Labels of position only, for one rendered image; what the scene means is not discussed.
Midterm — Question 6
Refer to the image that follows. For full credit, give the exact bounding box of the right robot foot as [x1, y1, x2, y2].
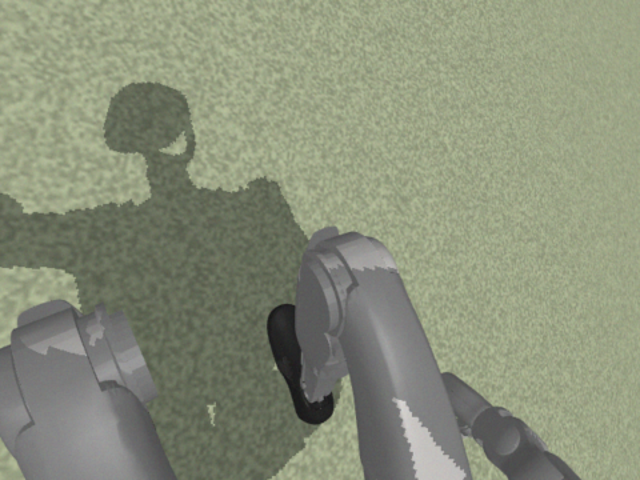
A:
[267, 304, 334, 425]

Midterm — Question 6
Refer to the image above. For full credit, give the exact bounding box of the right robot arm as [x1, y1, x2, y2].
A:
[471, 406, 581, 480]

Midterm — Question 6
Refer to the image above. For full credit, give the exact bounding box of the right robot hand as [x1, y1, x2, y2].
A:
[441, 372, 493, 439]

